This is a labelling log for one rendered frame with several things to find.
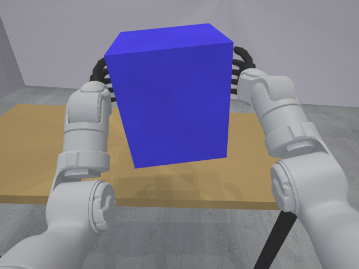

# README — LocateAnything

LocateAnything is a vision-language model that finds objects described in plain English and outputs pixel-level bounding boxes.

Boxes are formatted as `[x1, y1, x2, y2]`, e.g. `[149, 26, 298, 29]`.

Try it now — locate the robot right forearm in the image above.
[237, 68, 349, 199]

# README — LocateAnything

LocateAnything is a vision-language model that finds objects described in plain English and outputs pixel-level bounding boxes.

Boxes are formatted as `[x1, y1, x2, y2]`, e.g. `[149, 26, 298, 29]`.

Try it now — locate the robot left forearm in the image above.
[45, 81, 112, 225]

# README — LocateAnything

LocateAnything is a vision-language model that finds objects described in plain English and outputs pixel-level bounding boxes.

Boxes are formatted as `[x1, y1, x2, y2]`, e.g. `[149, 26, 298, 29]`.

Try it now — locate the right robot hand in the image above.
[231, 47, 256, 95]

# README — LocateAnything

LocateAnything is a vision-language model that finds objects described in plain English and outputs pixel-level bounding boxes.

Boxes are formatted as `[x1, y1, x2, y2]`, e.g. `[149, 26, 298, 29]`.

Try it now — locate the left robot hand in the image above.
[89, 58, 116, 102]

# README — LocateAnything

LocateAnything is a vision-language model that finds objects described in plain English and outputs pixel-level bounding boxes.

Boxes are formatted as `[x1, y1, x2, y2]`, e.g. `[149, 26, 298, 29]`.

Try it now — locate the carton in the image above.
[104, 23, 234, 169]

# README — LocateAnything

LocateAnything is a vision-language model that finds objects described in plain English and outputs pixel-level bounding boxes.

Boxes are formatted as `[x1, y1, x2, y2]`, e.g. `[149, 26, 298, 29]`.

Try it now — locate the left robot upper arm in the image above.
[0, 180, 118, 269]

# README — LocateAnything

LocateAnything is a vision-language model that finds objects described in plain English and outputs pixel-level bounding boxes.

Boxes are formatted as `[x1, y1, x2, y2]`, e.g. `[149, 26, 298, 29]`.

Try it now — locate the right robot upper arm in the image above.
[270, 151, 359, 269]

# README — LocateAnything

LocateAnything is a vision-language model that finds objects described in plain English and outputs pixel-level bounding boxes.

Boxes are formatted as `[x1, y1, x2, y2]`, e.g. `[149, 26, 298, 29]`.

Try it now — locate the table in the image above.
[0, 104, 297, 269]

